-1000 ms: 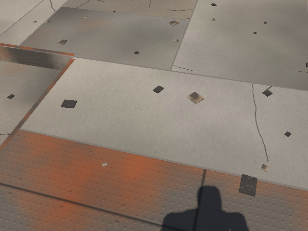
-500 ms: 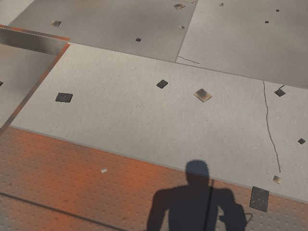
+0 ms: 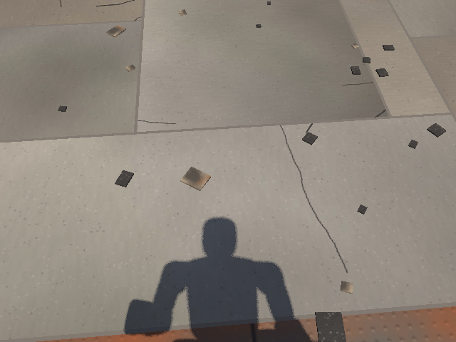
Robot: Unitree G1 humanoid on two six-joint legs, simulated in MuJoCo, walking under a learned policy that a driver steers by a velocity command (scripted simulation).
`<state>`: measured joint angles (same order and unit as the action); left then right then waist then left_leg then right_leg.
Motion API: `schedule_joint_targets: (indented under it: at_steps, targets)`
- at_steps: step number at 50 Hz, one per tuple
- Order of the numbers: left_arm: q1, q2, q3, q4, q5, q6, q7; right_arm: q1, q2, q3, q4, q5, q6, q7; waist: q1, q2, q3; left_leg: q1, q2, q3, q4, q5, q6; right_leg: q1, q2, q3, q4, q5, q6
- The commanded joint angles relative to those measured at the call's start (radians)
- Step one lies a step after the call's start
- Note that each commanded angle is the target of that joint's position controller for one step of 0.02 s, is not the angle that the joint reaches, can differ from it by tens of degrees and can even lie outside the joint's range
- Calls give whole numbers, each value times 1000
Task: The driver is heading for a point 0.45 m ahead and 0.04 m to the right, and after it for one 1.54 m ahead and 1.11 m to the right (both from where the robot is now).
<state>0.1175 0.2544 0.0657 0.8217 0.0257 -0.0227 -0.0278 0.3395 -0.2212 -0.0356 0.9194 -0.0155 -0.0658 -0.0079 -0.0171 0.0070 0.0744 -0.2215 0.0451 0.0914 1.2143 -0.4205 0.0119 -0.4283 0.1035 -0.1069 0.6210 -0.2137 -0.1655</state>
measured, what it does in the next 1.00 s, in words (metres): walks ahead, turning right: left foot, then right foot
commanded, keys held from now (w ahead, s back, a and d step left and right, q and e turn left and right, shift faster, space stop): w+e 0.34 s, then w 0.06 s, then w+e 0.60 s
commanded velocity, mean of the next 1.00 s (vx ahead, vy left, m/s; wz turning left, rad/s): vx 0.50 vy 0.00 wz -0.55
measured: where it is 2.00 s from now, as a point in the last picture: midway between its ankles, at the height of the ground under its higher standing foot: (362, 198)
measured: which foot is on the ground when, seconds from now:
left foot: up 0.00-0.44, down 0.46-1.00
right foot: down 0.00-0.46, up 0.48-0.96, down 0.98-1.00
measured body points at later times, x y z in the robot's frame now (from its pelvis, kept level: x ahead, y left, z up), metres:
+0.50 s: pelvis +0.29 +0.03 +0.01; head +0.32 +0.03 +0.45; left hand +0.35 +0.32 -0.12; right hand +0.43 -0.25 -0.08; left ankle +0.41 +0.11 -0.72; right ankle +0.09 -0.03 -0.67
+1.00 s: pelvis +0.52 -0.08 +0.00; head +0.56 -0.11 +0.45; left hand +0.84 -0.01 -0.08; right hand +0.35 -0.29 -0.14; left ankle +0.42 +0.11 -0.70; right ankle +0.58 -0.19 -0.72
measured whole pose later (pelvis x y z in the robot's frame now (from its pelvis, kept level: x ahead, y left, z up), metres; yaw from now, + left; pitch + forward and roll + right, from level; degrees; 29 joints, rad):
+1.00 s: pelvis +0.52 -0.08 +0.00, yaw -34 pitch +2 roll +1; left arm 0.02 0.25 0.03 0.69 0.05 -0.02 -0.06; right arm 0.42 -0.25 -0.04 0.90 -0.02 -0.05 -0.01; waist -0.06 0.00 0.06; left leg 0.02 0.10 0.29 0.59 -0.45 -0.02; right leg -0.48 0.04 -0.10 0.58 -0.16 -0.15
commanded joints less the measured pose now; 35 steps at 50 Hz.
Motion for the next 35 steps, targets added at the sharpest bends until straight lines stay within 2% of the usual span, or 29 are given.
schedule_joint_targets:
  at_steps: [1,3,4,6,9,13,17,19,20,21,22,23,24,25,26,27,29,30,32,35]
  targets:
    - [164,153,47,9,-18,0,26,-65,-129,-22,-132,0,-40,6,39,43,-75,-464,58,-130,84,98,3,406,-346,538,-376,171,-180]
    - [127,118,32,2,-25,-19,28,-27,-115,-19,-125,-32,1,7,-15,34,-74,-337,77,-135,-8,96,-25,273,-273,426,-393,298,-151]
    - [137,123,31,4,-28,-31,25,-24,-107,-18,-129,-37,17,11,-22,26,-79,-323,76,-125,-43,94,-37,251,-253,401,-395,342,-150]
    - [168,152,38,10,-26,-41,21,-63,-96,-15,-149,-36,34,17,-18,5,-70,-339,75,-104,-126,147,-56,220,-222,370,-410,344,-141]
    - [233,161,41,17,-25,-40,19,-202,-103,-15,-199,-31,39,19,30,-29,-35,-423,74,-96,-276,271,-76,247,-202,383,-430,284,-110]
    - [311,165,43,23,-24,-37,22,-334,-107,-9,-244,-24,36,25,89,-57,-37,-470,41,-103,-439,383,-75,354,-197,410,-394,305,-79]
    - [356,178,45,20,-11,-33,32,-429,-115,-1,-290,-16,20,31,120,-75,-33,-450,-4,-101,-562,371,-56,433,-216,450,-323,417,-71]
    - [334,186,45,12,-8,-36,40,-389,-129,-2,-287,-14,10,32,92,-91,-39,-349,-17,-103,-639,348,-28,435,-234,460,-295,456,-42]
    - [309,190,44,7,-7,-39,42,-332,-140,-7,-272,-13,5,29,62,-98,-48,-246,-32,-96,-674,322,-8,407,-237,456,-270,505,-21]
    - [289,200,45,3,-7,-43,39,-245,-164,-18,-246,-13,-1,20,22,-96,-80,-111,-63,-86,-693,277,10,379,-221,455,-187,613,-1]
    - [270,199,43,2,-13,-48,31,-109,-191,-31,-210,-16,-13,9,-52,-49,-148,70,-57,-90,-758,291,35,338,-163,410,-10,636,23]
    - [269,143,26,-25,-23,-57,22,47,-258,-47,-200,-36,-23,-8,-112,42,-284,302,135,-286,-790,113,82,212,-101,353,257,413,46]
    - [387,54,9,-55,-52,-53,23,68,-356,-70,-203,-52,-12,-11,-46,297,-394,531,402,-760,-898,18,198,-99,64,237,540,-279,85]
    - [372,138,15,-31,-15,-40,33,7,-282,-62,-207,-33,2,-5,-19,176,-314,436,395,-857,-945,-113,207,-205,-19,241,644,-288,74]
    - [303,151,20,-28,-7,-33,27,-62,-195,-42,-221,-24,4,-2,-11,56,-175,293,350,-688,-962,-104,184,-205,-65,235,641,-189,77]
    - [254,136,16,-36,-7,-30,18,-99,-150,-30,-216,-24,1,2,-2,14,-107,198,296,-538,-979,32,162,-184,-98,221,599,-128,84]
    - [240,118,15,-40,8,-10,-1,-85,-129,-22,-189,-19,-9,-1,18,90,-68,112,223,-343,-1008,229,123,-142,-135,202,548,-97,100]
    - [239,109,13,-41,9,0,-8,-67,-130,-22,-177,-13,-19,2,20,104,-69,102,213,-295,-1015,308,121,-132,-137,192,545,-87,105]
    - [203,92,8,-60,7,12,-19,-40,-136,-26,-159,-3,-36,8,26,102,-66,114,216,-221,-1032,422,130,-174,-145,183,537,-56,111]
    - [98,78,0,-100,11,16,-32,-8,-139,-30,-137,-1,-40,10,13,89,-43,143,213,-120,-1057,500,137,-268,-165,163,480,31,127]
Keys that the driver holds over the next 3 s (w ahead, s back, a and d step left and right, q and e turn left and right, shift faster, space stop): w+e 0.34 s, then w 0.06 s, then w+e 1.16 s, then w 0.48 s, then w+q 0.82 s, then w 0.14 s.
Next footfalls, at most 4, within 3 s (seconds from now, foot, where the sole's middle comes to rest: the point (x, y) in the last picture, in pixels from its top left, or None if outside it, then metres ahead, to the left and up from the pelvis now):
0.46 left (202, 341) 0.45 0.10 -0.75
0.98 right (306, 282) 0.61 -0.21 -0.75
1.52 left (322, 186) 0.96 -0.31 -0.75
2.00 right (420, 200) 0.90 -0.63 -0.75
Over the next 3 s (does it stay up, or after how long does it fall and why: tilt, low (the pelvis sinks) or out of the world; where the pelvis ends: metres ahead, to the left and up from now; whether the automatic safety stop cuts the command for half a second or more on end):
stays up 1.24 -0.88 0.02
